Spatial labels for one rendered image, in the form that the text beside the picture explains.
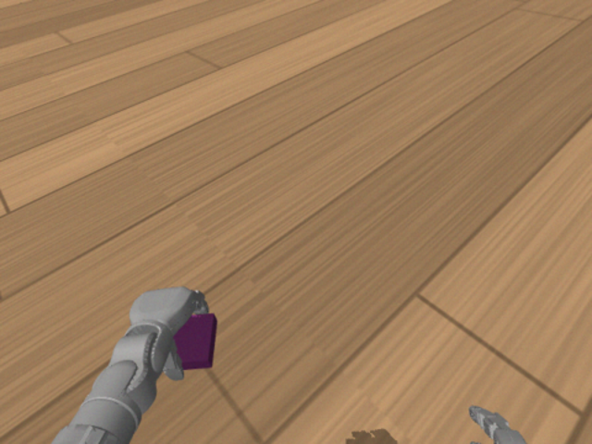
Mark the left robot hand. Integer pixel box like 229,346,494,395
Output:
129,287,209,380

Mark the left robot arm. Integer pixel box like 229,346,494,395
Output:
51,319,173,444

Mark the right robot hand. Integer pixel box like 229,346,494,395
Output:
469,406,526,444

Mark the small box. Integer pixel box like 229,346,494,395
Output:
173,314,217,370

